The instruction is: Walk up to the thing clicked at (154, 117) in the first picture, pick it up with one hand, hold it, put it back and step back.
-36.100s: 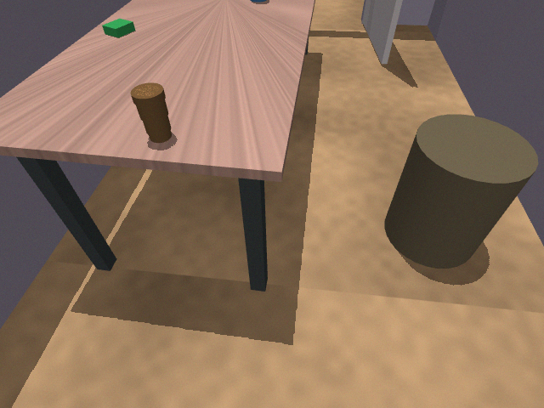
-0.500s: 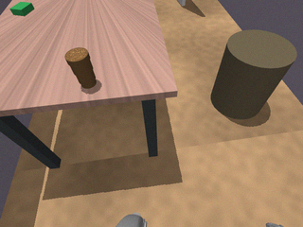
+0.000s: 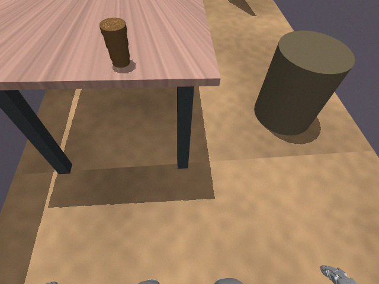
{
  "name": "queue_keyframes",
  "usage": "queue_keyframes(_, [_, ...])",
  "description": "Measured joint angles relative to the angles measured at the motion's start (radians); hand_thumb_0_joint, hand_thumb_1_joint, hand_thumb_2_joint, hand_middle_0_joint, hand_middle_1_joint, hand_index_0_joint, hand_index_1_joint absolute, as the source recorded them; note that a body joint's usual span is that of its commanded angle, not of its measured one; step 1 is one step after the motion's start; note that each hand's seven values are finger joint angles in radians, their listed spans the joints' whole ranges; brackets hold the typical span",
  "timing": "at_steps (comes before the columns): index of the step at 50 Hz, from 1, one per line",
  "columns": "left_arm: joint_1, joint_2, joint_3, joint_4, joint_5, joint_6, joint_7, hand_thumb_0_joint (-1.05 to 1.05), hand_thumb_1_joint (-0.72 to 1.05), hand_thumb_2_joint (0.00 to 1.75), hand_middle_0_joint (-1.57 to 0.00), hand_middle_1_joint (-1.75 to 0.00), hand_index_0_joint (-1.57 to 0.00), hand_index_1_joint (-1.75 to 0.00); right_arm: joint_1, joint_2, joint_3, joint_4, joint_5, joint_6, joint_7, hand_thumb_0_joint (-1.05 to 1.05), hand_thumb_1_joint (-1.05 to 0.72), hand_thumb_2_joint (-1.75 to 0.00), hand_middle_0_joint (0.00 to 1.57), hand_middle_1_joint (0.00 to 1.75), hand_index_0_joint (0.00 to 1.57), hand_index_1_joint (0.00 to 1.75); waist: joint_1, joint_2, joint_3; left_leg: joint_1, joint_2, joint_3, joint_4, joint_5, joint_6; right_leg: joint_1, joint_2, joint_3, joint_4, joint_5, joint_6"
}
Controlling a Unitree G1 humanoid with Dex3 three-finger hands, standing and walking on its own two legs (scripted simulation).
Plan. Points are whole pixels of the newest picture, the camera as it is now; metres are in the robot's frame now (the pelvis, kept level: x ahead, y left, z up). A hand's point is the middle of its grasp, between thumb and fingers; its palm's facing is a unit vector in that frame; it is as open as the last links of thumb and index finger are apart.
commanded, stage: step back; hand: left
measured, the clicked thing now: (117, 44) +0.76 +0.25 +0.04
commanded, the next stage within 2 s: stand in 1.90 s
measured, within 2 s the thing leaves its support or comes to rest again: neither
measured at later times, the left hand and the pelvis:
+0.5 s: hand out of the picture -0.06 +0.25 -0.15, palm faces +0.07 -0.91 -0.42, open 7.4 cm; pelvis -0.18 -0.03 -0.01, yaw +5 degrees
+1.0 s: hand out of the picture -0.28 +0.22 -0.14, palm faces +0.08 -0.90 -0.44, open 7.4 cm; pelvis -0.32 -0.06 +0.00, yaw +4 degrees
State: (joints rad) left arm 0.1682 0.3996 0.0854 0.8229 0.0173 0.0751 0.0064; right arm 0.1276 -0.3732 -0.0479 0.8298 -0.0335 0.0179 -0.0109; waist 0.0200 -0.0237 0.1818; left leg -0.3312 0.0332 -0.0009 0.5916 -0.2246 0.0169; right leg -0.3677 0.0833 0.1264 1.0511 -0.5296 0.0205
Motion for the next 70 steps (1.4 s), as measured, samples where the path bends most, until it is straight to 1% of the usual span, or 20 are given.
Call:
queue_keyframes(4, [0.02,0.002,-0.003,0.021,0.004,-0.014,-0.008,0.0,0.9,0.9,-0.21,-0.3,-0.21,-0.3,-0.029,-0.023,-0.001,-0.027,0.003,0.011,0.005,0.0,-0.9,-0.9,0.2,0.3,0.21,0.3,0.01,0.017,-0.002,-0.074,0.027,0.013,0.055,0.018,-0.028,0.128,-0.056,-0.06,-0.328,0.105,-0.017])
queue_keyframes(6, [0.023,-0.019,-0.002,0.04,0.014,-0.024,-0.009,0.0,0.9,0.9,-0.21,-0.3,-0.21,-0.3,-0.044,-0.044,-0.006,-0.023,0.011,0.024,0.006,0.0,-0.9,-0.9,0.2,0.3,0.21,0.3,0.004,0.067,0.005,-0.115,0.046,-0.026,0.105,0.001,-0.028,0.149,-0.031,-0.089,-0.393,0.122,-0.029])
queue_keyframes(9, [0.046,-0.032,-0.015,0.04,0.017,-0.024,-0.017,0.0,0.9,0.9,-0.21,-0.3,-0.21,-0.3,-0.027,-0.041,-0.013,0.002,0.022,0.044,-0.009,0.0,-0.9,-0.9,0.2,0.3,0.21,0.3,0.016,0.057,-0.015,-0.18,-0.066,-0.11,0.336,-0.227,-0.02,0.106,-0.055,-0.083,-0.36,0.143,-0.043])
queue_keyframes(13, [0.044,-0.046,-0.019,0.031,0.022,-0.018,-0.006,0.01,0.9,0.9,-0.21,-0.3,-0.21,-0.3,0.024,-0.047,-0.008,0.019,0.032,0.035,-0.011,0.0,-0.91,-0.9,0.2,0.3,0.21,0.3,0.014,0.049,-0.034,-0.181,-0.147,-0.128,0.543,-0.25,-0.024,0.079,-0.09,-0.09,-0.391,0.197,-0.044])
queue_keyframes(19, [-0.02,-0.028,-0.024,-0.029,0.023,-0.028,0.012,0.01,0.9,0.9,-0.21,-0.3,-0.21,-0.3,0.069,-0.035,-0.002,0.044,0.02,0.04,-0.006,0.0,-0.91,-0.9,0.2,0.3,0.21,0.3,-0.003,0.043,-0.014,-0.011,-0.105,-0.064,0.319,-0.289,-0.031,0.005,-0.117,-0.144,-0.375,0.248,-0.04])
queue_keyframes(23, [-0.071,0.001,-0.028,-0.049,0.007,-0.019,0.014,0.0,0.9,0.9,-0.21,-0.3,-0.21,-0.3,0.066,-0.009,-0.004,0.058,0.01,0.029,0.001,0.0,-0.91,-0.9,0.2,0.3,0.21,0.3,-0.009,-0.006,0.016,0.095,-0.101,-0.01,0.065,-0.144,0.002,-0.061,-0.156,-0.15,-0.314,0.265,-0.025])
queue_keyframes(27, [-0.076,-0.003,-0.024,-0.013,-0.003,0.004,0.02,0.0,0.9,0.9,-0.21,-0.3,-0.21,-0.3,0.053,0.005,0.01,0.057,-0.001,0.03,0.017,0.01,-0.9,-0.9,0.2,0.3,0.21,0.3,-0.021,0.006,0.014,0.063,-0.066,-0.016,0.072,-0.114,0.016,-0.119,-0.042,-0.059,-0.041,0.006,-0.032])
queue_keyframes(31, [-0.051,-0.003,-0.02,0.005,-0.012,0.0,0.015,0.0,0.9,0.9,-0.21,-0.3,-0.21,-0.3,0.035,0.009,0.016,0.044,-0.005,0.031,0.011,0.01,-0.9,-0.9,0.2,0.3,0.21,0.3,-0.015,0.01,-0.016,0.03,-0.033,-0.013,0.022,-0.046,0.01,-0.096,0.014,-0.023,0.12,0.001,-0.027])
queue_keyframes(35, [-0.02,-0.009,-0.025,0.023,-0.003,-0.02,0.007,0.0,0.9,0.9,-0.21,-0.3,-0.21,-0.3,-0.002,-0.007,0.007,0.014,-0.005,0.027,0.011,0.0,-0.9,-0.9,0.2,0.3,0.21,0.3,-0.001,0.028,-0.022,-0.023,-0.006,0.004,0.022,-0.002,0.001,0.044,-0.029,-0.062,-0.113,0.002,-0.012])
queue_keyframes(38, [0.006,-0.011,-0.026,0.056,0.006,-0.045,0.003,0.0,0.9,0.9,-0.21,-0.3,-0.21,-0.3,-0.029,-0.025,0.005,0.002,0.0,0.031,0.017,0.0,-0.9,-0.9,0.2,0.3,0.21,0.3,0.01,0.044,-0.033,-0.083,0.019,0.019,0.073,0.004,-0.017,0.172,-0.049,-0.09,-0.416,0.111,-0.031])
queue_keyframes(40, [0.017,-0.033,-0.027,0.085,0.017,-0.055,0.001,0.0,0.9,0.9,-0.21,-0.3,-0.21,-0.3,-0.04,-0.038,-0.003,0.016,0.004,0.039,0.013,0.0,-0.9,-0.9,0.2,0.3,0.21,0.3,0.004,0.092,-0.027,-0.111,0.02,-0.038,0.132,-0.08,-0.008,0.169,-0.018,-0.11,-0.417,0.139,-0.043])
queue_keyframes(42, [0.045,-0.037,-0.031,0.1,0.023,-0.059,-0.003,0.0,0.9,0.9,-0.21,-0.3,-0.21,-0.3,-0.025,-0.031,-0.006,0.037,0.008,0.049,0.01,0.0,-0.9,-0.9,0.2,0.3,0.21,0.3,0.021,0.074,-0.051,-0.135,-0.043,-0.091,0.246,-0.196,-0.013,0.144,-0.035,-0.094,-0.395,0.144,-0.053])
queue_keyframes(45, [0.064,-0.042,-0.031,0.118,0.024,-0.061,-0.001,0.01,0.9,0.9,-0.21,-0.3,-0.21,-0.3,0.013,-0.035,-0.007,0.063,0.018,0.042,0.012,0.0,-0.91,-0.9,0.2,0.3,0.21,0.3,0.022,0.063,-0.072,-0.14,-0.099,-0.126,0.391,-0.21,-0.021,0.135,-0.065,-0.095,-0.407,0.168,-0.05])
queue_keyframes(52, [0.054,-0.016,-0.021,0.107,0.032,-0.078,-0.013,0.01,0.9,0.9,-0.21,-0.3,-0.21,-0.3,0.104,-0.038,-0.015,0.143,0.002,0.022,0.033,0.0,-0.91,-0.9,0.2,0.3,0.21,0.3,0.015,0.054,-0.104,0.047,-0.051,-0.053,0.117,-0.251,-0.026,0.098,-0.112,-0.152,-0.391,0.176,-0.04])
queue_keyframes(54, [0.047,0.002,-0.023,0.109,0.029,-0.071,-0.015,0.0,0.9,0.9,-0.21,-0.3,-0.21,-0.3,0.104,-0.021,-0.02,0.166,0.0,0.008,0.035,0.01,-0.91,-0.9,0.2,0.3,0.21,0.3,0.017,0.018,-0.091,0.096,-0.071,-0.027,0.01,-0.114,-0.018,0.088,-0.142,-0.141,-0.363,0.167,-0.033])
queue_keyframes(57, [0.057,0.011,-0.025,0.138,0.017,-0.056,-0.016,0.0,0.9,0.9,-0.21,-0.3,-0.21,-0.3,0.116,-0.001,-0.018,0.165,-0.007,-0.018,0.039,0.01,-0.91,-0.9,0.2,0.3,0.21,0.3,0.004,0.002,-0.107,0.099,-0.075,-0.014,-0.008,-0.086,0.005,0.047,-0.118,-0.1,-0.262,0.055,-0.042])
queue_keyframes(61, [0.061,0.024,-0.023,0.159,0.007,-0.063,-0.026,0.01,0.9,0.9,-0.21,-0.3,-0.21,-0.3,0.125,0.018,-0.006,0.159,-0.01,-0.038,0.038,0.01,-0.9,-0.9,0.2,0.3,0.21,0.3,-0.013,-0.007,-0.115,0.12,-0.054,-0.01,-0.046,-0.071,0.003,0.019,-0.102,-0.105,-0.219,0.052,-0.045])
queue_keyframes(65, [0.057,0.018,-0.017,0.166,0.008,-0.078,-0.033,0.01,0.9,0.9,-0.21,-0.3,-0.21,-0.3,0.122,0.009,-0.01,0.15,-0.011,-0.029,0.041,0.0,-0.9,-0.9,0.2,0.3,0.21,0.3,-0.025,0.008,-0.118,0.118,-0.029,-0.01,-0.02,-0.092,-0.015,0.072,-0.095,-0.131,-0.369,0.096,-0.044])
queue_keyframes(67, [0.05,0.003,-0.013,0.165,0.015,-0.092,-0.028,0.01,0.9,0.9,-0.21,-0.3,-0.21,-0.3,0.12,-0.006,-0.013,0.148,-0.005,-0.015,0.037,0.0,-0.9,-0.9,0.2,0.3,0.21,0.3,-0.025,0.042,-0.111,0.098,-0.002,-0.027,0.052,-0.139,-0.012,0.109,-0.068,-0.153,-0.441,0.222,-0.047])
queue_keyframes(70, [0.053,-0.016,-0.015,0.15,0.021,-0.111,-0.022,0.0,0.9,0.9,-0.21,-0.3,-0.21,-0.3,0.116,-0.011,-0.014,0.161,-0.001,0.002,0.022,0.01,-0.9,-0.9,0.2,0.3,0.21,0.3,-0.006,0.053,-0.117,0.019,-0.045,-0.086,0.251,-0.258,0.0,0.115,-0.062,-0.161,-0.429,0.214,-0.055])
